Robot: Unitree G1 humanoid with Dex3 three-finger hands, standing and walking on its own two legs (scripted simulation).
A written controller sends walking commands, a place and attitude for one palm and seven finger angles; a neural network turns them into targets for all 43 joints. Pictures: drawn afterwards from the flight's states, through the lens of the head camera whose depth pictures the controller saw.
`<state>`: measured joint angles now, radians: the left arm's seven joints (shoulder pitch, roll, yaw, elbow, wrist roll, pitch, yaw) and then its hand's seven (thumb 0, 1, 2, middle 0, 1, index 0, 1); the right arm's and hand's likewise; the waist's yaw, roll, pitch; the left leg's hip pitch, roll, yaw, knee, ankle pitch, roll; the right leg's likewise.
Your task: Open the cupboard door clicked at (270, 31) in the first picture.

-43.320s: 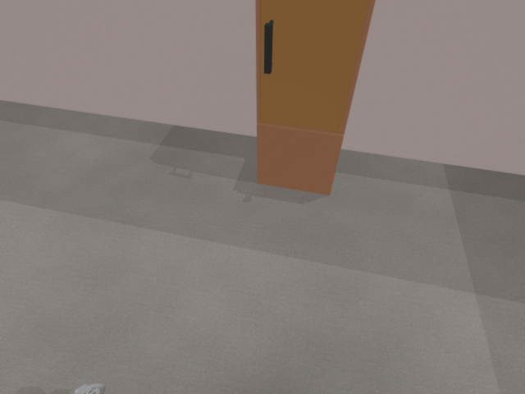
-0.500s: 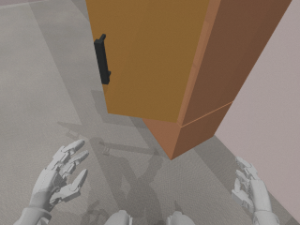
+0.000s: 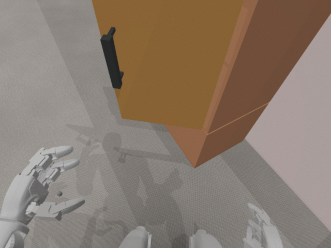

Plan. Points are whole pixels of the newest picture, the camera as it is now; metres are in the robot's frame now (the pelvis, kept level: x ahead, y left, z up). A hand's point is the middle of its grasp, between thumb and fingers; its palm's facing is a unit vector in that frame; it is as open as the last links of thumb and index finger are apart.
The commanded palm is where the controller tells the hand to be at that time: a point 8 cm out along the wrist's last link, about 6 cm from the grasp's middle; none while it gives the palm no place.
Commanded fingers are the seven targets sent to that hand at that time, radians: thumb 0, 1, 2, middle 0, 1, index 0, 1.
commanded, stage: raise the hand with hooked fingers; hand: left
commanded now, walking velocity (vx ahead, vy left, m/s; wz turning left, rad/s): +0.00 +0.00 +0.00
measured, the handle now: (115, 59) +0.61 +0.19 +0.08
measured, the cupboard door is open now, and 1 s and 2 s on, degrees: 51 51 51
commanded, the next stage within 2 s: move the hooked fingers beside the handle in 1.22 s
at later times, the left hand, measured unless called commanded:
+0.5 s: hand (43, 170) +0.25 +0.27 +0.08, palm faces -0.06 -1.00 -0.06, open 13.8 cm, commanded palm +0.24 +0.32 +0.09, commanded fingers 0.00 -0.50 0.30 -0.30 -1.20 -0.30 -1.20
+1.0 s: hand (42, 151) +0.29 +0.27 +0.10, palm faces -0.08 -1.00 -0.03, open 14.0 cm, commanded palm +0.26 +0.32 +0.10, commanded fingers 0.00 -0.50 0.30 -0.30 -1.20 -0.30 -1.20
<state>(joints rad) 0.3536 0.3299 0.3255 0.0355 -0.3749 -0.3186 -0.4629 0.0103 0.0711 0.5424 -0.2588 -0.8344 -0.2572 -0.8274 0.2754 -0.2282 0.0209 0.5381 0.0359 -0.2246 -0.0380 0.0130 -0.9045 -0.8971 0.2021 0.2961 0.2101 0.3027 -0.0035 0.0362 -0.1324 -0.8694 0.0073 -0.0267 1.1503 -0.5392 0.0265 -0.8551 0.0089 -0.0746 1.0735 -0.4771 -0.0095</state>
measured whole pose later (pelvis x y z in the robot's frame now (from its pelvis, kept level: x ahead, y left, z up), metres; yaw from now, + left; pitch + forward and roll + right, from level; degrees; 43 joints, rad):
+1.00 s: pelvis +0.00 +0.00 +0.03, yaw -1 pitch +11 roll -2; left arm -0.02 0.46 0.43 0.40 -0.38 -0.24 -0.60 -0.01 -0.50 0.30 -0.30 -1.20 -0.30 -1.20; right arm 0.32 -0.30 0.03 0.50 0.05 -0.18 -0.06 0.01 -0.91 -0.90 0.20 0.30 0.21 0.30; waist -0.02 0.02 -0.11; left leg -0.72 0.01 -0.01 0.99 -0.47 0.03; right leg -0.71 0.01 -0.05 0.92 -0.40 -0.01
